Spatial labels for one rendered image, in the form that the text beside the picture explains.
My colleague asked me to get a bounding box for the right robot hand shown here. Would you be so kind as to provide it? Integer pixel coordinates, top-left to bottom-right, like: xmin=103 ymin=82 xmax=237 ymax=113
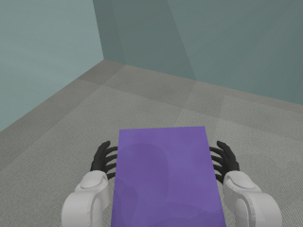
xmin=209 ymin=141 xmax=240 ymax=185

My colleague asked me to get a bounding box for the right robot forearm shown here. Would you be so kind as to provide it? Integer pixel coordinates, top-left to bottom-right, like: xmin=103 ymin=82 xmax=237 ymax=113
xmin=223 ymin=170 xmax=282 ymax=227

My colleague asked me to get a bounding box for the left robot hand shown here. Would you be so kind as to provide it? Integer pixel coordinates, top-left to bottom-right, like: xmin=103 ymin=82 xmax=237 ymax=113
xmin=90 ymin=141 xmax=118 ymax=181

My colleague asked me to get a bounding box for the carton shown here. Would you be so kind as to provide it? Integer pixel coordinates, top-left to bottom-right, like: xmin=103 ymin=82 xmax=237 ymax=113
xmin=111 ymin=126 xmax=226 ymax=227

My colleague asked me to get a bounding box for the left robot forearm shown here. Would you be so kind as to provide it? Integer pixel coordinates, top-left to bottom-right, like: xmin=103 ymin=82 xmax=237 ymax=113
xmin=60 ymin=170 xmax=111 ymax=227

